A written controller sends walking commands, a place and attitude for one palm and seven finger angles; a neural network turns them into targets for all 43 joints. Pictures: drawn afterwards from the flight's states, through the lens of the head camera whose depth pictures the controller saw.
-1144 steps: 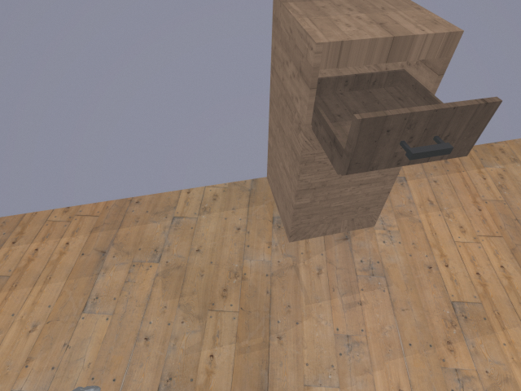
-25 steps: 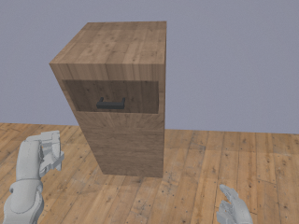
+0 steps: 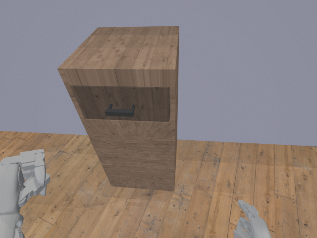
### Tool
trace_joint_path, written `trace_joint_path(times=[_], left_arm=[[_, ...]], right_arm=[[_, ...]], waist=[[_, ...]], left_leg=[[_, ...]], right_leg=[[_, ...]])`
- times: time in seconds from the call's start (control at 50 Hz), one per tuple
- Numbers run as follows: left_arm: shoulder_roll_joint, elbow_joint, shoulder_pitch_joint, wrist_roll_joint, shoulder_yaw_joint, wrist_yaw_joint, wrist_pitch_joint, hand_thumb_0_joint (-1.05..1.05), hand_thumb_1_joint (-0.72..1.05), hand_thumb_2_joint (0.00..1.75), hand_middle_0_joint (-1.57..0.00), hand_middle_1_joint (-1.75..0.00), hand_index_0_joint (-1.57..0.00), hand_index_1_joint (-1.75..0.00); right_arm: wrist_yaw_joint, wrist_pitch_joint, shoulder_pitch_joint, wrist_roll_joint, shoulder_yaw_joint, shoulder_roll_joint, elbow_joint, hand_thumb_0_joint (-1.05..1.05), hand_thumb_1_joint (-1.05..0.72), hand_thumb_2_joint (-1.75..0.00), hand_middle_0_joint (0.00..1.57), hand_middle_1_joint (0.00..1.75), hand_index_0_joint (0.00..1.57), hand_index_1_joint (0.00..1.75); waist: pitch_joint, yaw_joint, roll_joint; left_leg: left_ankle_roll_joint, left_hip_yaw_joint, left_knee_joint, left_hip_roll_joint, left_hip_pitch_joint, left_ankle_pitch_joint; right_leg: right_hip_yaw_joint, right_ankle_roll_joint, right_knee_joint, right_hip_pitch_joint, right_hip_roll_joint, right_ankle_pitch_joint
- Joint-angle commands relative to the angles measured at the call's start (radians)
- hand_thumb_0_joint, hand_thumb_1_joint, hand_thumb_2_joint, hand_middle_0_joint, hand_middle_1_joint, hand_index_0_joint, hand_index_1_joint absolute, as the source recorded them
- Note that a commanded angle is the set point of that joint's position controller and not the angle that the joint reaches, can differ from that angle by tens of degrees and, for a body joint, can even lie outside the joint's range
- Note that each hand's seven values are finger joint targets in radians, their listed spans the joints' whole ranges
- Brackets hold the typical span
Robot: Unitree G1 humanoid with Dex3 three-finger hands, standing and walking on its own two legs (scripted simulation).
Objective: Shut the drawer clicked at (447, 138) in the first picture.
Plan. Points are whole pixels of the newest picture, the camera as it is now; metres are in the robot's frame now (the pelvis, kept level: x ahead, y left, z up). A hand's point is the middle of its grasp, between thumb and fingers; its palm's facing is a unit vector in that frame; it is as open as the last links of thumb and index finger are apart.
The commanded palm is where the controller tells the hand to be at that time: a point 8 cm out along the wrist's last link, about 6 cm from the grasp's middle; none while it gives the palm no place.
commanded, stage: step back with the hand held close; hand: left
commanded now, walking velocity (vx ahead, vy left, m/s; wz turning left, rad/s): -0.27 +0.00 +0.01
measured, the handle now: (120, 109) +0.59 +0.24 -0.03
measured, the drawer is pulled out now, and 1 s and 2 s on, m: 0.00 0.00 0.00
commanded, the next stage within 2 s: stop stepping back and stand still in 1.46 s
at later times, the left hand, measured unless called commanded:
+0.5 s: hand (25, 187) +0.16 +0.27 +0.15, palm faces +0.33 -0.80 -0.50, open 3.2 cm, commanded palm +0.09 +0.31 +0.17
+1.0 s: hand (8, 214) +0.11 +0.27 +0.16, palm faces +0.37 -0.80 -0.48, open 3.2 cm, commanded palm +0.04 +0.31 +0.17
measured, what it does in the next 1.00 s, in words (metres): shifts its weight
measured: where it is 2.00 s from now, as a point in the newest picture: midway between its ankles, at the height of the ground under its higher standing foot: outside the picture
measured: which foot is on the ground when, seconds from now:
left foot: down 0.00-1.00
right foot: down 0.00-1.00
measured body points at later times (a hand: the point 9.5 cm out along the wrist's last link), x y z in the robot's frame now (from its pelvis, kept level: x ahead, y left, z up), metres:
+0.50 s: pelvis -0.04 +0.03 +0.00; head -0.02 +0.02 +0.44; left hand +0.13 +0.31 +0.18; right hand +0.14 -0.21 -0.09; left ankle -0.01 +0.12 -0.74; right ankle -0.01 -0.09 -0.74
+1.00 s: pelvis -0.09 +0.03 -0.02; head -0.06 +0.04 +0.43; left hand +0.08 +0.31 +0.18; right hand +0.09 -0.21 -0.09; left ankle -0.01 +0.11 -0.74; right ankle -0.01 -0.09 -0.74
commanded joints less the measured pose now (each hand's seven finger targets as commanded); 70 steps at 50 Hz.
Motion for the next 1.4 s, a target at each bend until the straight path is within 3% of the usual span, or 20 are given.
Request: trace_joint_path(times=[0.0, 0.04, 0.08, 0.18, 0.32, 0.52, 0.62, 0.8, 0.88, 0.94, 0.98, 1.02, 1.06, 1.1, 1.12, 1.16, 1.18, 1.26, 1.3, 1.38], left_arm=[[0.348, -0.325, -0.267, -0.002, 0.292, 0.027, -0.127, 0.00, 0.90, 0.90, -1.40, -1.60, -1.40, -1.60], [0.203, -0.173, -0.047, 0.009, 0.191, 0.012, -0.128, 0.00, 0.90, 0.90, -1.40, -1.60, -1.40, -1.60], [0.165, -0.184, 0.029, 0.011, 0.154, 0.005, -0.127, 0.00, 0.90, 0.90, -1.40, -1.60, -1.40, -1.60], [0.202, -0.264, 0.087, 0.011, 0.185, 0.017, -0.128, 0.00, 0.90, 0.90, -1.40, -1.60, -1.40, -1.60], [0.237, -0.341, 0.113, 0.012, 0.212, 0.034, -0.126, 0.00, 0.90, 0.90, -1.40, -1.60, -1.40, -1.60], [0.219, -0.335, 0.098, 0.031, 0.211, 0.044, -0.141, 0.00, 0.90, 0.90, -1.40, -1.60, -1.40, -1.60], [0.220, -0.376, 0.086, 0.038, 0.208, 0.052, -0.165, 0.00, 0.90, 0.90, -1.40, -1.60, -1.40, -1.60], [0.231, -0.387, 0.081, 0.058, 0.243, 0.055, -0.187, 0.00, 0.90, 0.90, -1.40, -1.60, -1.40, -1.60], [0.223, -0.397, 0.066, 0.053, 0.232, 0.047, -0.191, 0.00, 0.90, 0.90, -1.40, -1.60, -1.40, -1.60], [0.239, -0.394, 0.064, 0.040, 0.228, 0.055, -0.195, 0.00, 0.90, 0.90, -1.40, -1.60, -1.40, -1.60], [0.255, -0.400, 0.055, 0.031, 0.234, 0.070, -0.197, 0.00, 0.90, 0.90, -1.40, -1.60, -1.40, -1.60], [0.257, -0.398, 0.078, 0.027, 0.242, 0.078, -0.199, 0.00, 0.90, 0.90, -1.40, -1.60, -1.40, -1.60], [0.269, -0.410, 0.094, 0.031, 0.249, 0.080, -0.208, 0.00, 0.90, 0.90, -1.40, -1.60, -1.40, -1.60], [0.260, -0.423, 0.105, 0.055, 0.265, 0.071, -0.223, 0.00, 0.90, 0.90, -1.40, -1.60, -1.40, -1.60], [0.263, -0.420, 0.098, 0.071, 0.276, 0.063, -0.221, 0.00, 0.90, 0.90, -1.40, -1.60, -1.40, -1.60], [0.260, -0.438, 0.072, 0.060, 0.270, 0.063, -0.214, 0.00, 0.90, 0.90, -1.40, -1.60, -1.40, -1.60], [0.248, -0.432, 0.104, 0.049, 0.262, 0.063, -0.215, 0.00, 0.90, 0.90, -1.40, -1.60, -1.40, -1.60], [0.211, -0.441, 0.139, 0.015, 0.184, 0.048, -0.212, 0.00, 0.90, 0.90, -1.40, -1.60, -1.40, -1.60], [0.227, -0.462, 0.105, 0.017, 0.181, 0.044, -0.217, 0.00, 0.90, 0.90, -1.40, -1.60, -1.40, -1.60], [0.279, -0.454, 0.093, 0.002, 0.217, 0.016, -0.230, 0.00, 0.90, 0.90, -1.40, -1.60, -1.40, -1.60]], right_arm=[[0.000, -0.039, -0.111, 0.004, -0.027, -0.102, -0.223, 0.00, -0.90, -0.90, 0.20, 0.30, 0.20, 0.30], [0.008, -0.012, -0.106, -0.008, -0.045, -0.090, -0.185, 0.00, -0.90, -0.90, 0.20, 0.30, 0.20, 0.30], [0.016, 0.015, -0.108, -0.010, -0.055, -0.098, -0.195, 0.00, -0.90, -0.90, 0.20, 0.30, 0.20, 0.30], [0.011, 0.058, -0.116, -0.009, -0.073, -0.110, -0.223, 0.00, -0.90, -0.90, 0.20, 0.30, 0.20, 0.30], [-0.010, 0.075, -0.118, -0.007, -0.078, -0.108, -0.245, 0.00, -0.90, -0.90, 0.20, 0.30, 0.20, 0.30], [-0.011, 0.045, -0.104, -0.007, -0.079, -0.116, -0.253, 0.00, -0.90, -0.90, 0.20, 0.30, 0.20, 0.30], [-0.010, 0.022, -0.089, -0.013, -0.078, -0.120, -0.250, 0.00, -0.90, -0.90, 0.20, 0.30, 0.20, 0.30], [-0.018, -0.008, -0.099, -0.019, -0.080, -0.129, -0.247, 0.00, -0.90, -0.90, 0.20, 0.30, 0.20, 0.30], [-0.009, -0.006, -0.082, -0.020, -0.084, -0.123, -0.237, 0.00, -0.90, -0.90, 0.20, 0.30, 0.20, 0.30], [0.000, 0.008, -0.064, -0.017, -0.093, -0.106, -0.212, 0.00, -0.90, -0.90, 0.20, 0.30, 0.20, 0.30], [0.004, 0.026, -0.063, -0.022, -0.090, -0.088, -0.192, 0.00, -0.90, -0.90, 0.20, 0.30, 0.20, 0.30], [0.002, 0.040, -0.065, -0.019, -0.090, -0.090, -0.185, 0.00, -0.90, -0.90, 0.20, 0.30, 0.20, 0.30], [-0.010, 0.043, -0.091, -0.016, -0.089, -0.107, -0.194, 0.00, -0.90, -0.90, 0.20, 0.30, 0.20, 0.30], [-0.019, 0.019, -0.125, -0.024, -0.087, -0.140, -0.220, 0.00, -0.90, -0.90, 0.20, 0.30, 0.20, 0.30], [-0.019, 0.008, -0.126, -0.031, -0.093, -0.134, -0.221, 0.00, -0.90, -0.90, 0.20, 0.30, 0.20, 0.30], [-0.014, -0.008, -0.097, -0.036, -0.099, -0.113, -0.212, 0.00, -0.90, -0.90, 0.20, 0.30, 0.20, 0.30], [-0.009, -0.023, -0.091, -0.036, -0.101, -0.110, -0.205, 0.00, -0.90, -0.90, 0.20, 0.30, 0.20, 0.30], [0.008, -0.054, -0.059, -0.050, -0.078, -0.100, -0.145, 0.00, -0.90, -0.90, 0.20, 0.30, 0.20, 0.30], [0.013, -0.062, -0.043, -0.059, -0.077, -0.102, -0.112, 0.00, -0.90, -0.90, 0.20, 0.30, 0.20, 0.30], [0.031, -0.031, -0.038, -0.060, -0.078, -0.098, -0.113, 0.00, -0.90, -0.90, 0.20, 0.30, 0.20, 0.30]], waist=[[0.083, -0.036, 0.000], [0.033, -0.044, -0.121], [-0.031, -0.051, -0.113], [-0.145, -0.053, -0.056], [-0.177, -0.048, -0.019], [-0.079, -0.060, -0.044], [-0.070, -0.070, -0.047], [-0.098, -0.059, 0.043], [-0.093, -0.066, -0.057], [-0.107, -0.077, -0.185], [-0.128, -0.083, -0.230], [-0.140, -0.089, -0.188], [-0.107, -0.086, -0.046], [-0.091, -0.079, 0.219], [-0.103, -0.069, 0.251], [-0.117, -0.064, 0.062], [-0.142, -0.056, 0.048], [-0.186, -0.059, 0.104], [-0.243, -0.059, 0.165], [-0.337, -0.054, 0.119]], left_leg=[[0.041, -0.053, -0.047, 0.006, -0.095, 0.101], [0.044, -0.056, 0.007, 0.015, -0.082, 0.119], [0.043, -0.050, 0.010, 0.022, -0.083, 0.178], [0.042, -0.063, -0.017, 0.049, -0.100, 0.341], [0.040, -0.098, -0.034, 0.069, -0.149, 0.411], [0.071, -0.147, -0.116, 0.087, -0.460, -0.102], [0.066, -0.158, -0.089, 0.069, -0.443, -0.200], [0.107, -0.218, -0.177, 0.133, -0.662, -0.287], [0.086, -0.162, -0.050, 0.080, -0.608, -0.240], [0.026, -0.077, 0.198, -0.013, -0.370, -0.153], [0.006, -0.048, 0.318, -0.031, -0.242, -0.086], [0.012, -0.070, 0.224, -0.019, -0.208, -0.048], [0.040, -0.156, 0.042, 0.039, -0.269, -0.103], [0.126, -0.409, -0.329, 0.241, -0.656, -0.428], [0.162, -0.491, -0.395, 0.312, -0.763, -0.521], [0.173, -0.430, -0.281, 0.294, -0.563, -0.245], [0.166, -0.382, -0.242, 0.272, -0.449, -0.145], [0.115, -0.308, -0.236, 0.215, -0.133, 0.108], [0.088, -0.263, -0.188, 0.201, 0.027, 0.403], [0.057, -0.167, -0.095, 0.178, 0.218, 0.730]], right_leg=[[0.177, 0.022, -0.152, -0.137, -0.107, 0.147], [0.180, 0.017, -0.157, -0.156, -0.144, 0.148], [0.153, 0.023, -0.118, -0.124, -0.147, 0.222], [0.108, 0.037, -0.015, -0.052, -0.120, 0.365], [0.093, 0.045, 0.057, -0.047, -0.090, 0.374], [0.135, 0.044, 0.090, -0.008, -0.073, 0.128], [0.150, 0.036, 0.022, -0.099, -0.081, -0.025], [0.136, 0.057, 0.228, 0.102, -0.015, 0.143], [0.212, 0.034, 0.144, -0.001, -0.072, 0.134], [0.326, -0.035, -0.076, -0.276, -0.210, -0.055], [0.315, -0.071, -0.147, -0.409, -0.283, -0.109], [0.240, -0.053, -0.101, -0.402, -0.251, -0.030], [0.155, 0.004, -0.007, -0.379, -0.139, -0.083], [0.079, 0.062, 0.363, -0.040, 0.046, -0.061], [0.111, 0.065, 0.569, 0.034, 0.076, -0.068], [0.153, 0.055, 0.615, -0.136, 0.061, -0.152], [0.143, 0.054, 0.556, -0.188, 0.049, -0.193], [0.097, 0.043, 0.271, -0.285, 0.041, -0.281], [0.085, 0.036, 0.118, -0.289, 0.037, -0.234], [0.067, 0.044, -0.030, -0.264, 0.037, -0.091]])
